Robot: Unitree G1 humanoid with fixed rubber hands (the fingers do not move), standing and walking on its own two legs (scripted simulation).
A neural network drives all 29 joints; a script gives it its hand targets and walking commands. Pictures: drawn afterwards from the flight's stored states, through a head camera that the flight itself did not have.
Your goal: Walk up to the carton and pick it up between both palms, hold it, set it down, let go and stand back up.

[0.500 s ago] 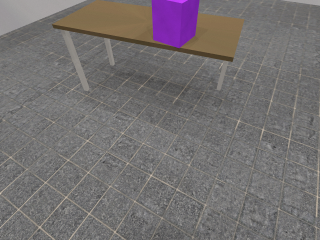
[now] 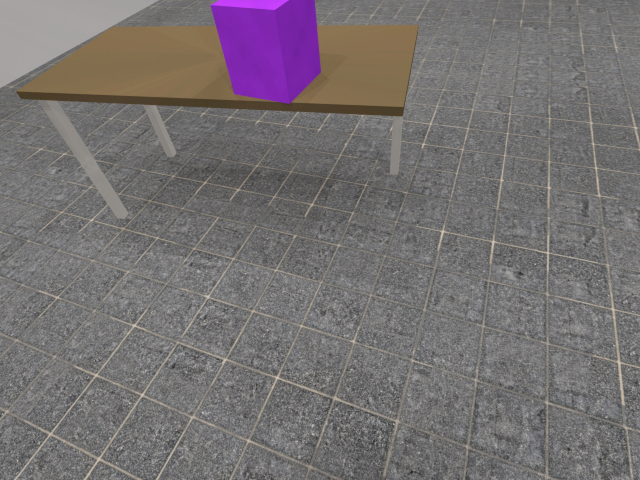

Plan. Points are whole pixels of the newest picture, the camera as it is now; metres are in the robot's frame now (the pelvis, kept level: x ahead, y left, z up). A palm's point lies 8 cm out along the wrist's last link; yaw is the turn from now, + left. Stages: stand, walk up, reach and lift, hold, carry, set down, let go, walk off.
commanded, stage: walk up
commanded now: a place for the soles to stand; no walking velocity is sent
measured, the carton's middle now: (271, 42) +1.24 +0.15 +0.03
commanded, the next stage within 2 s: none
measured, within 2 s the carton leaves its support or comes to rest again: neither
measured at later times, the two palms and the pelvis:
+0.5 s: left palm (70, 414) +0.24 +0.40 -0.09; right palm (504, 343) +0.32 -0.25 -0.09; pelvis +0.21 +0.06 +0.00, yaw -4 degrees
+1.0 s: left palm (120, 258) +0.51 +0.40 -0.05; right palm (476, 313) +0.39 -0.23 -0.11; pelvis +0.39 +0.07 +0.01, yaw -9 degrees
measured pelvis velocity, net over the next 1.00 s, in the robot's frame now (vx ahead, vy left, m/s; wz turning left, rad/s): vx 0.39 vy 0.07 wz -0.16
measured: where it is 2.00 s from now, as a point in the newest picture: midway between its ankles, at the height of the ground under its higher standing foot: (265, 359)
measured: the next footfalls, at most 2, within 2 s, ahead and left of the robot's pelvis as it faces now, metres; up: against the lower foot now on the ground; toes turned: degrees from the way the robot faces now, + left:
left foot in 0.44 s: +0.35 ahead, +0.18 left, +0.00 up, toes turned -1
right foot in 0.88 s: +0.47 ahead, -0.04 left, +0.00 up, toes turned -14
